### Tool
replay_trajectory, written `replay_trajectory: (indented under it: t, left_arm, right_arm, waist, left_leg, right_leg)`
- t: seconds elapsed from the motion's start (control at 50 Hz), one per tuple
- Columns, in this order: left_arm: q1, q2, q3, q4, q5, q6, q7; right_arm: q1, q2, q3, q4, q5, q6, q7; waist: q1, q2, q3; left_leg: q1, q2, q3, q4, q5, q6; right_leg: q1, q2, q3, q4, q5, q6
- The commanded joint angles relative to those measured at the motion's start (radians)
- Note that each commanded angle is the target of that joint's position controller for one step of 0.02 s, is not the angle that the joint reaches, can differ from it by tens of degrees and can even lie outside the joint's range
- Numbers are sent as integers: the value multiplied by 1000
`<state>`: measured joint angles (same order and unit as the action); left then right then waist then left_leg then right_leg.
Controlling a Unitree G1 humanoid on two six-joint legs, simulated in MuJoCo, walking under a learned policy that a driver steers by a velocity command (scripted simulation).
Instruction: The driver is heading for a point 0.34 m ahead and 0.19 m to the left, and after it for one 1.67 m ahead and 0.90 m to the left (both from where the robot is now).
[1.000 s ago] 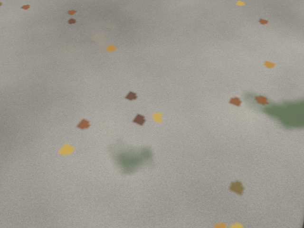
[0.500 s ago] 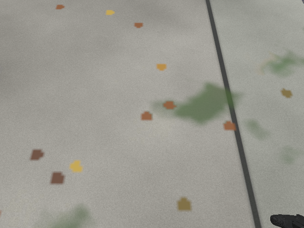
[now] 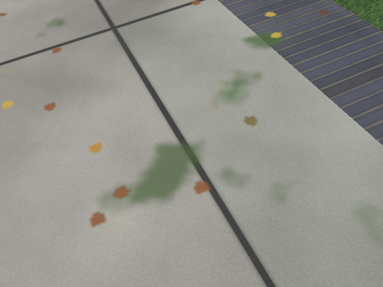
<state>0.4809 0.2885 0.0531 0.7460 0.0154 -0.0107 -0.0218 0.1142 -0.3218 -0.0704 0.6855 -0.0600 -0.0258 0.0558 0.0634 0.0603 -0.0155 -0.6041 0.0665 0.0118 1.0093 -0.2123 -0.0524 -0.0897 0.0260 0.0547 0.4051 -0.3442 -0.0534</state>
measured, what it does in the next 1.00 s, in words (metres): walks ahead, turning left: left foot, then right foot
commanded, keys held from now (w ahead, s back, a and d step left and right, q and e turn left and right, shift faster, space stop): w+q+shift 1.00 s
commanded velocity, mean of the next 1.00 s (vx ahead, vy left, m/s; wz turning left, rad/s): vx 0.94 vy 0.00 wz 0.63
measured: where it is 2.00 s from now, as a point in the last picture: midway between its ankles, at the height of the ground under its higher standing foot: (58, 109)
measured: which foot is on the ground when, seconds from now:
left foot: up 0.00-0.26, down 0.28-0.72, up 0.74-1.00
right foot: down 0.00-0.30, up 0.32-0.70, down 0.72-1.00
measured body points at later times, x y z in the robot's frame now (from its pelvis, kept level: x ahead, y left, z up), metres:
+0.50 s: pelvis +0.40 +0.05 -0.01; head +0.41 +0.05 +0.44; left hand +0.54 +0.32 -0.09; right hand +0.43 -0.24 -0.14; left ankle +0.35 +0.08 -0.74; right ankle +0.49 -0.11 -0.67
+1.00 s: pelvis +0.85 +0.16 -0.01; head +0.87 +0.18 +0.44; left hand +0.61 +0.36 -0.13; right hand +1.21 +0.12 -0.07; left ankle +0.88 +0.31 -0.66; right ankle +0.83 -0.01 -0.74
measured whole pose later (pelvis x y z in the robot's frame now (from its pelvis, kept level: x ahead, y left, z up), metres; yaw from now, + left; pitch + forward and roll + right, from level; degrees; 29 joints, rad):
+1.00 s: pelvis +0.85 +0.16 -0.01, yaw +42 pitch +1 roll -3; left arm 0.48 0.34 0.06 0.89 0.03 -0.10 0.00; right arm 0.03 -0.37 -0.05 0.64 -0.03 0.01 0.08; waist 0.06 0.05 0.02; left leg -0.79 0.06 0.05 1.10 -0.09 0.10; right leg 0.05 0.00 -0.23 0.28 -0.35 0.02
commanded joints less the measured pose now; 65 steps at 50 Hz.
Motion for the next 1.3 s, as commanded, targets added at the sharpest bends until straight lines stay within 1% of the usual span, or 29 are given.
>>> replay_trajectory:
  t: [0.02, 0.16, 0.22, 0.26, 0.28, 0.3, 0.32, 0.38, 0.46, 0.54, 0.62, 0.68, 0.7, 0.72, 0.74, 0.76, 0.78, 0.8, 0.88, 1.04, 1.08, 1.12, 1.14, 1.16, 1.18, 1.2, 1.22, 1.24, 1.3]
  left_arm:
    - [-23, 143, 31, -36, -7, -47, -3]
    - [55, 143, 17, 58, 16, -77, 22]
    - [8, 173, 15, 80, 30, -82, 40]
    - [-29, 209, 25, 78, 56, -63, 53]
    - [-75, 219, 26, 64, 48, -60, 56]
    - [-52, 111, -3, 14, 15, -78, 30]
    - [-101, 93, -12, -14, 27, -106, 10]
    - [-267, 120, -27, -64, 39, -132, 10]
    - [-291, 73, -52, -103, 74, -66, 5]
    - [-558, 39, -78, -208, 39, -68, -19]
    - [-590, 65, -68, -228, 21, -74, -13]
    - [-361, 165, -23, -166, 14, -80, 18]
    - [-158, 209, 1, -120, 12, -82, 39]
    - [66, 283, 31, -87, 40, -85, 65]
    - [-3, 349, 44, -93, 67, -82, 58]
    - [-112, 271, 48, -104, 53, -70, 50]
    - [-177, 170, 24, -110, 45, -68, 47]
    - [-186, 122, 12, -86, 48, -68, 42]
    - [-106, 50, -8, 26, 14, -97, 26]
    - [-94, 131, 7, 84, 17, -128, 24]
    - [-42, 187, 19, 87, 15, -111, 40]
    - [-83, 247, 35, 66, 20, -74, 56]
    - [-132, 250, 36, 41, 24, -60, 54]
    - [-130, 211, 33, 43, 34, -54, 36]
    - [-88, 77, -2, -18, 52, -65, 25]
    - [-142, 131, -2, -131, 21, -90, 27]
    - [-234, 165, -5, -140, 23, -111, 27]
    - [-244, 166, -7, -129, 21, -116, 26]
    - [-204, 132, -18, -107, 62, -60, 27]
  right_arm:
    - [-97, -77, -9, -48, 9, 16, 17]
    - [-266, -41, 22, -100, 29, 5, 36]
    - [-142, -49, 22, -72, 35, 4, 18]
    - [197, -100, -2, 29, 43, 1, -1]
    - [409, -144, -22, 89, 35, -4, -14]
    - [482, -269, -66, 110, 24, 5, -31]
    - [375, -249, -58, 98, 43, 8, -24]
    - [287, -154, -44, 111, 48, -5, -32]
    - [259, -118, -21, 117, 58, -41, -40]
    - [294, -136, -35, 112, 61, -54, -42]
    - [345, -174, -51, 127, 74, -55, -45]
    - [316, -237, -65, 123, 59, -53, -55]
    - [259, -245, -66, 113, 50, -60, -49]
    - [240, -120, -34, 85, 45, -73, -48]
    - [356, 14, 7, 18, 104, -70, -48]
    - [295, -76, 8, 41, 76, -49, -58]
    - [197, -119, -4, 45, 53, -36, -50]
    - [155, -113, -6, 42, 45, -27, -36]
    - [56, -14, 21, -26, 23, 25, 10]
    - [-204, -21, 59, -144, 28, 26, 54]
    - [-156, -47, 51, -117, 30, 20, 47]
    - [90, -108, 24, -45, 31, 15, 27]
    - [318, -154, -5, 29, 32, 10, 8]
    - [377, -195, -36, 74, 44, 14, -22]
    - [290, -297, -56, 51, 46, 30, -39]
    - [311, -336, -68, 7, 27, 42, -43]
    - [299, -286, -67, 8, 33, 41, -54]
    - [252, -235, -55, 23, 35, 31, -60]
    - [182, -159, -25, 32, 45, -19, -68]
  waist:
    - [-4, -163, 108]
    - [40, -159, 207]
    - [-42, -175, 92]
    - [-196, -218, -94]
    - [-305, -157, -166]
    - [-262, 109, -224]
    - [-182, 187, -215]
    - [-116, -114, 18]
    - [-26, -68, 117]
    - [-110, -45, 187]
    - [-150, -16, 89]
    - [-29, -17, -98]
    - [93, -20, -189]
    - [160, -144, -324]
    - [25, -505, -468]
    - [23, -348, -342]
    - [33, -207, -194]
    - [20, -110, -97]
    - [-37, -143, 37]
    - [-71, -82, 173]
    - [-104, -127, 101]
    - [-248, -173, -40]
    - [-340, -165, -132]
    - [-319, -50, -132]
    - [-174, 168, -107]
    - [-198, 121, -307]
    - [-200, -42, -180]
    - [-138, -117, -26]
    - [-11, -171, 80]
  left_leg:
    - [-183, 5, 46, -87, 144, -9]
    - [-182, -35, 85, -340, 183, 125]
    - [81, -145, 171, -358, 98, 206]
    - [382, -229, 181, -311, -33, 243]
    - [656, -192, 82, -369, -91, 272]
    - [905, 51, -420, -487, -517, 412]
    - [923, 172, -928, -737, -641, 481]
    - [600, 100, -661, -803, -303, 387]
    - [306, -8, -466, -853, -156, 392]
    - [170, -78, -390, -925, 32, 327]
    - [381, -40, -406, -828, 424, 267]
    - [491, -47, -400, -486, 773, 197]
    - [387, -84, -384, -243, 713, 179]
    - [236, -138, -305, 97, 304, 184]
    - [-42, -229, -184, 379, -298, 152]
    - [-159, -120, -140, 429, -183, 171]
    - [-171, -73, -117, 383, -98, 169]
    - [-147, -39, -105, 340, -64, 162]
    - [-175, 35, -83, 297, -44, 152]
    - [-12, -41, 153, -193, 235, 201]
    - [104, -124, 212, -237, 184, 231]
    - [379, -180, 183, -245, 88, 272]
    - [643, -187, 113, -290, 53, 313]
    - [834, -143, -1, -355, -20, 339]
    - [940, 48, -354, -324, 196, 411]
    - [1120, 173, -750, -589, -93, 567]
    - [993, 190, -809, -749, -233, 518]
    - [803, 160, -735, -785, -188, 477]
    - [413, 39, -523, -793, 46, 446]
  right_leg:
    - [79, -160, 213, -320, 1, -147]
    - [210, -248, 16, -408, 304, -110]
    - [246, -248, -120, -221, 1109, -65]
    - [237, -254, -159, 206, 1476, -46]
    - [37, -224, -175, 536, 1346, -32]
    - [-366, -55, -154, 985, 687, 19]
    - [-616, 91, 7, 1136, -20, 19]
    - [-615, -67, 77, 972, 101, -5]
    - [-549, -127, 23, 759, 31, 73]
    - [-435, -101, -61, 337, 342, 119]
    - [-316, -45, -56, 155, 470, 91]
    - [-12, 16, -44, 114, 252, 65]
    - [220, -36, -19, 130, 185, 50]
    - [449, -258, 190, 127, -187, 21]
    - [615, -552, 790, -97, -421, -85]
    - [480, -494, 806, -153, -564, -98]
    - [341, -433, 596, -133, -427, -79]
    - [216, -393, 438, -136, -209, -66]
    - [61, -312, 99, -193, 133, -8]
    - [-2, -219, -329, -292, 789, 42]
    - [111, -236, -343, -144, 1263, 59]
    - [105, -282, -322, 201, 1467, 53]
    - [-20, -292, -294, 492, 1376, 36]
    - [-247, -173, -286, 850, 586, 46]
    - [-582, -32, -238, 1237, -198, 79]
    - [-802, -10, -16, 1314, -151, 87]
    - [-848, -70, 28, 1198, -60, 81]
    - [-803, -106, 21, 1080, -6, 81]
    - [-582, -167, 27, 885, -73, 129]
